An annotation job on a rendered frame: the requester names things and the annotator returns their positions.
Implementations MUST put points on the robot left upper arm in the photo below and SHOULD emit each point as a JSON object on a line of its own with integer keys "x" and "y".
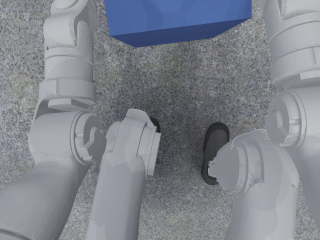
{"x": 63, "y": 145}

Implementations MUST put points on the robot left forearm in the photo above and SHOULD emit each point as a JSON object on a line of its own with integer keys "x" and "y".
{"x": 69, "y": 58}

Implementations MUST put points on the robot right shin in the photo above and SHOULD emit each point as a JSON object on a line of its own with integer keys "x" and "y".
{"x": 217, "y": 165}

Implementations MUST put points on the carton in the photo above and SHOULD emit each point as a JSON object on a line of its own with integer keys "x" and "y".
{"x": 142, "y": 23}

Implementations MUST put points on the robot right forearm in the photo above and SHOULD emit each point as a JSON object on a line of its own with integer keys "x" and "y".
{"x": 293, "y": 36}

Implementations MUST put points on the robot right upper arm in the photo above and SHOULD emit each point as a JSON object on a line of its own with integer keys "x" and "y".
{"x": 293, "y": 122}

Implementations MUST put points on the right robot foot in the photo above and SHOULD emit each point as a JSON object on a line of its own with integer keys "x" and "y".
{"x": 217, "y": 135}

